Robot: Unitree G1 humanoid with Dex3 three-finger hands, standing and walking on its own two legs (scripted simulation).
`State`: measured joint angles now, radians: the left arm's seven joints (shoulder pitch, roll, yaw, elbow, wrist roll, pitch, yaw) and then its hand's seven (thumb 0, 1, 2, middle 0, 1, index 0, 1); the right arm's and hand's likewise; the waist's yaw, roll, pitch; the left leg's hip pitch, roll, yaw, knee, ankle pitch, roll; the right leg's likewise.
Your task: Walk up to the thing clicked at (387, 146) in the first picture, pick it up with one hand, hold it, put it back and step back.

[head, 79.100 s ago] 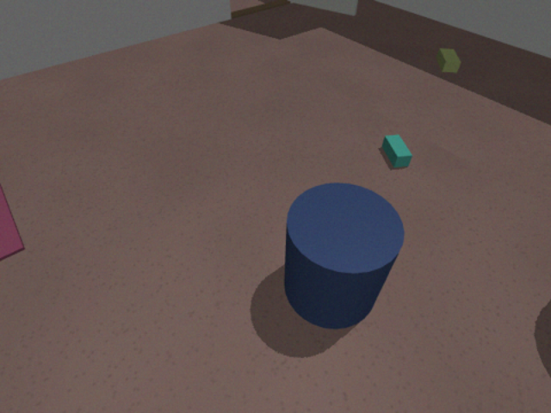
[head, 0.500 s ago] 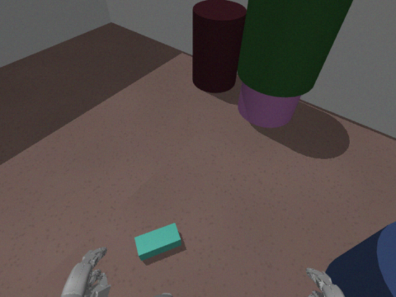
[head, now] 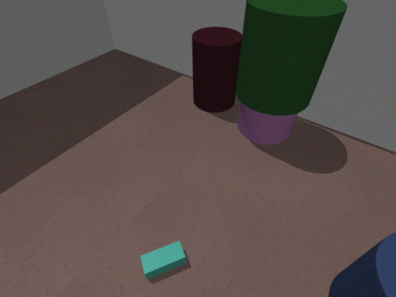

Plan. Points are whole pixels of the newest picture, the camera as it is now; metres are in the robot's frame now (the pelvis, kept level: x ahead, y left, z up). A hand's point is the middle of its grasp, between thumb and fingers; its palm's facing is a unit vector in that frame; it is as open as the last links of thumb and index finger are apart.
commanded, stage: stand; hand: left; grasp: from above
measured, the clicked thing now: (163, 259) +0.46 +0.21 -0.73
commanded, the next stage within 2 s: step back in 1.88 s
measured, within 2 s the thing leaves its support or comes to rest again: neither
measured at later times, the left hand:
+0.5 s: hand out of the picture +0.03 +0.23 -0.15, palm faces +0.01 -0.94 -0.34, open 7.4 cm
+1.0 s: hand out of the picture +0.07 +0.21 -0.15, palm faces -0.01 -0.95 -0.30, open 7.4 cm
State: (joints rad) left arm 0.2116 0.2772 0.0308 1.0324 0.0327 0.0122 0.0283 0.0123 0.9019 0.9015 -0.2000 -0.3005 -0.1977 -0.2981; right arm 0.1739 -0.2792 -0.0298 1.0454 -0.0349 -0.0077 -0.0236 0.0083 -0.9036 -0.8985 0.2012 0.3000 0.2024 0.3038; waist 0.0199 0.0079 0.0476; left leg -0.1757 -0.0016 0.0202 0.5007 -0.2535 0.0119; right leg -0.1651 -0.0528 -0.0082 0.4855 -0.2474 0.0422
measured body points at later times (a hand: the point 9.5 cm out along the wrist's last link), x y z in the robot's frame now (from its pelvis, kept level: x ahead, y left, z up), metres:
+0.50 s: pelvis -0.01 -0.01 +0.01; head -0.02 -0.02 +0.46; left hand +0.03 +0.28 -0.13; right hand +0.04 -0.30 -0.13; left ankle +0.02 +0.11 -0.74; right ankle +0.01 -0.15 -0.74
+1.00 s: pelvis +0.01 -0.02 +0.01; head +0.01 -0.03 +0.46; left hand +0.07 +0.26 -0.13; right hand +0.06 -0.30 -0.14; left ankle +0.02 +0.11 -0.74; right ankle +0.01 -0.15 -0.74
